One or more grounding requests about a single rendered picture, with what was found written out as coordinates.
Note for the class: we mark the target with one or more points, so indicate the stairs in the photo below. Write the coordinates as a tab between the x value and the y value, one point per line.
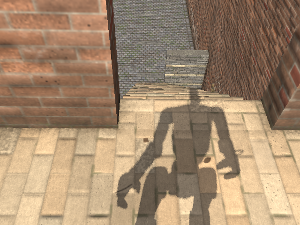
163	90

